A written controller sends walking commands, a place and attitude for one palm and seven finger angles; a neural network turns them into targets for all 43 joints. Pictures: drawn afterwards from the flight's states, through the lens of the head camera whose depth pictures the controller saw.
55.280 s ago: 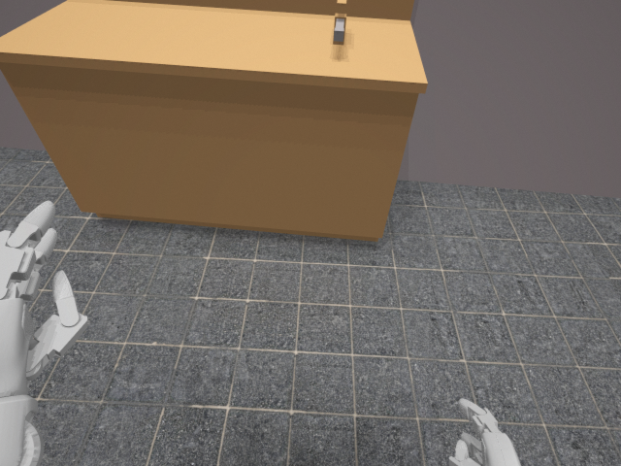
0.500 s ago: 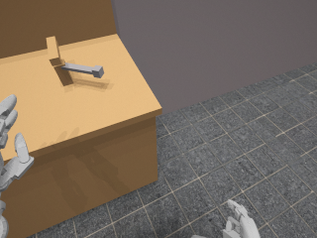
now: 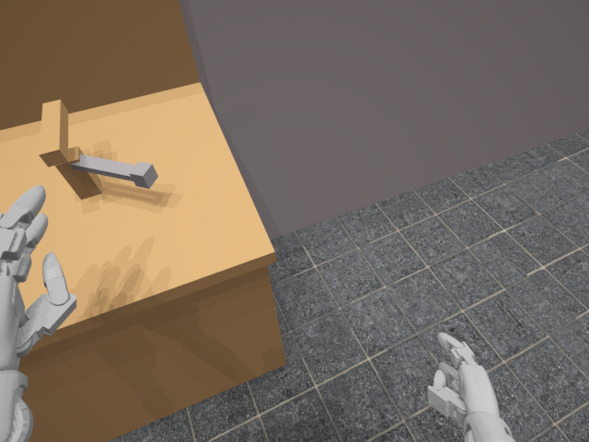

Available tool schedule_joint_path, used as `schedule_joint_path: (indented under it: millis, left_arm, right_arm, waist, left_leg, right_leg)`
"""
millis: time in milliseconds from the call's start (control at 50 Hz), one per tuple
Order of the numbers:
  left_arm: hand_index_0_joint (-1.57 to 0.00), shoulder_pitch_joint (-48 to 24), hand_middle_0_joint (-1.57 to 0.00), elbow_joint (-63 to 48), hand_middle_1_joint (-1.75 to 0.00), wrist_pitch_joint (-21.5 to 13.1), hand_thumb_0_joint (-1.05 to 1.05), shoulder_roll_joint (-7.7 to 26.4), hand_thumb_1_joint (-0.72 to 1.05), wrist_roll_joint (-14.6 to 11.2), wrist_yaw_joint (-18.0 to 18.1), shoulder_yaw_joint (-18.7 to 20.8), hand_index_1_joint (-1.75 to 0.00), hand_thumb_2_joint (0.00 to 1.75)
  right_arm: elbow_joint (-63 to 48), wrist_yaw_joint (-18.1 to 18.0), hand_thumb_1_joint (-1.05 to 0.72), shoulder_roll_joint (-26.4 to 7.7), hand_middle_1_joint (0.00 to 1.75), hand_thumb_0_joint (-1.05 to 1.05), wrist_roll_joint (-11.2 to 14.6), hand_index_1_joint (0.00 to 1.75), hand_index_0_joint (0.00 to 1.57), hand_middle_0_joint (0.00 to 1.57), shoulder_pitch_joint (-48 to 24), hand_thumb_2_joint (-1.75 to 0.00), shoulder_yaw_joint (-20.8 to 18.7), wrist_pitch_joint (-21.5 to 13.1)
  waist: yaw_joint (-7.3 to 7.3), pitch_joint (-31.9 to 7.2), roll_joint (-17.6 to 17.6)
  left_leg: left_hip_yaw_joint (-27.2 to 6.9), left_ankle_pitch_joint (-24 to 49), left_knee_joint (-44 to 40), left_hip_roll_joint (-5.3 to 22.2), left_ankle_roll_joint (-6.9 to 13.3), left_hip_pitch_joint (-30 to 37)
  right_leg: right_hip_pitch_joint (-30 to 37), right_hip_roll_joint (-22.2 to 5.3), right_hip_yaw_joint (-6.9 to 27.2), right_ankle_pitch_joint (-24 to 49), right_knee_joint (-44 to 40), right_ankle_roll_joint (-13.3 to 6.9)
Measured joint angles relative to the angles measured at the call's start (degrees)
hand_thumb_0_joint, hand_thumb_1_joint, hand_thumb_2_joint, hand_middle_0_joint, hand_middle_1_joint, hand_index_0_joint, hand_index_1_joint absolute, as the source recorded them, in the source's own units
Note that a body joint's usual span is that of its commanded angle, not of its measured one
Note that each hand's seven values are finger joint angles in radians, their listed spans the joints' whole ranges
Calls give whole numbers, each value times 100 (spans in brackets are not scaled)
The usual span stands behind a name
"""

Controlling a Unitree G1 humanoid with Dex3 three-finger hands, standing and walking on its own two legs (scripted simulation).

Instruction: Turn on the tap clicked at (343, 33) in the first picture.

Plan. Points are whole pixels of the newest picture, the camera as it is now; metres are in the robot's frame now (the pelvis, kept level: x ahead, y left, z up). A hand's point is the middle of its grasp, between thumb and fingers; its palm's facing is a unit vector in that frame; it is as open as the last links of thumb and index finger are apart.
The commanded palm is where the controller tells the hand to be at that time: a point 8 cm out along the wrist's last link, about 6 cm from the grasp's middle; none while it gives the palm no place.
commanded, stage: come to a stop and stand still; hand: left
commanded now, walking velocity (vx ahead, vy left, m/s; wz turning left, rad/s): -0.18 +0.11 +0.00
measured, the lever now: (144, 175) +0.47 +0.28 +0.08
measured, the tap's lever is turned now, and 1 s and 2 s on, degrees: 52 52 52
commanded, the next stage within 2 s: look again from close up in 1.50 s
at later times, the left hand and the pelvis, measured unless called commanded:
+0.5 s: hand out of the picture +0.22 +0.28 +0.20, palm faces +0.48 -0.73 -0.48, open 7.4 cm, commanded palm +0.13 +0.28 +0.18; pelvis -0.03 +0.00 +0.00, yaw -1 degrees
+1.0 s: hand out of the picture +0.15 +0.30 +0.17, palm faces +0.40 -0.86 -0.33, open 7.4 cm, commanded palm +0.08 +0.33 +0.18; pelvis -0.08 +0.06 +0.00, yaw -1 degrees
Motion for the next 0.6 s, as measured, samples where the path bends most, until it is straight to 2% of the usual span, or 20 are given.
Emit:
schedule_joint_path:
  millis: [60,120,140,200,280,400,420,460,480,500,540,600]
  left_arm:
    - [-21,71,-21,-96,-30,-16,2,11,89,5,-57,-77,-30,90]
    - [-22,174,-21,-250,-30,-46,2,101,89,-14,-63,-51,-30,90]
    - [-22,199,-21,-283,-30,-56,2,143,89,-27,-62,-24,-30,90]
    - [-22,240,-21,-298,-30,-9,2,240,89,-49,-29,101,-30,90]
    - [-22,166,-21,-165,-30,137,2,300,89,20,47,148,-30,90]
    - [-21,142,-21,-33,-30,241,2,-5,89,-18,36,-114,-30,90]
    - [-21,-124,-21,33,-30,233,2,150,89,113,-111,-74,-30,90]
    - [-22,-1151,-22,592,-30,-101,2,672,88,178,-297,253,-30,90]
    - [-22,-1538,-22,888,-30,-265,2,788,88,141,-293,463,-30,90]
    - [-22,-1750,-22,1088,-30,-353,2,813,88,88,-262,661,-30,90]
    - [-22,-1698,-21,1113,-30,-373,2,677,89,-13,-213,859,-30,90]
    - [-21,-925,-20,634,-30,-372,2,293,90,-34,-282,554,-30,90]
  right_arm:
    - [-110,-19,-90,-38,30,1,-23,30,20,20,-90,-90,34,67]
    - [-169,-42,-90,-89,30,1,-24,30,20,20,-86,-90,11,152]
    - [-150,-52,-90,-90,30,1,-15,30,20,20,-64,-90,-8,176]
    - [-53,-65,-90,-26,30,1,4,30,20,20,4,-90,-33,254]
    - [-8,-4,-90,114,30,1,-39,30,20,20,146,-90,-17,185]
    - [158,44,-90,113,30,1,-23,30,20,20,346,-90,99,109]
    - [147,32,-90,140,30,1,-62,30,20,20,452,-90,16,23]
    - [274,39,-90,182,30,1,-25,30,20,20,523,-90,-64,-153]
    - [318,98,-90,144,30,1,7,30,20,20,481,-90,-43,-183]
    - [323,183,-90,94,30,1,45,30,20,20,417,-90,-28,-179]
    - [226,361,-90,-16,30,1,122,30,20,20,337,-90,-46,-152]
    - [35,479,-90,-129,30,1,166,30,20,20,365,-90,-110,-141]
  waist:
    - [-10,50,11]
    - [-27,102,80]
    - [-15,101,79]
    - [56,52,-50]
    - [80,-10,-171]
    - [-40,-151,175]
    - [67,-117,163]
    - [332,89,-19]
    - [362,166,-55]
    - [326,229,-62]
    - [181,287,-9]
    - [-66,248,62]
  left_leg:
    - [-130,-205,21,-155,32,-129]
    - [-124,403,-288,-186,46,-68]
    - [-108,326,-376,-183,72,13]
    - [-1,14,-694,-247,149,211]
    - [77,97,-831,-328,182,246]
    - [-139,111,-643,-105,91,92]
    - [-123,170,-570,-68,75,32]
    - [-84,343,-740,-96,61,98]
    - [-53,367,-865,-97,61,137]
    - [-18,406,-893,-94,67,125]
    - [58,466,-842,-63,102,64]
    - [114,473,-732,-8,150,-24]
  right_leg:
    - [-10,-25,19,1,-59,-5]
    - [-2,5,-12,-61,28,28]
    - [-6,9,-8,-102,82,46]
    - [-100,-62,87,-145,243,164]
    - [-230,-112,312,-355,438,324]
    - [-43,137,116,79,-38,35]
    - [-38,165,98,130,-84,22]
    - [-116,137,120,189,2,-34]
    - [-184,134,145,208,69,-35]
    - [-243,131,178,236,118,1]
    - [-321,150,252,311,147,90]
    - [-349,200,310,428,77,74]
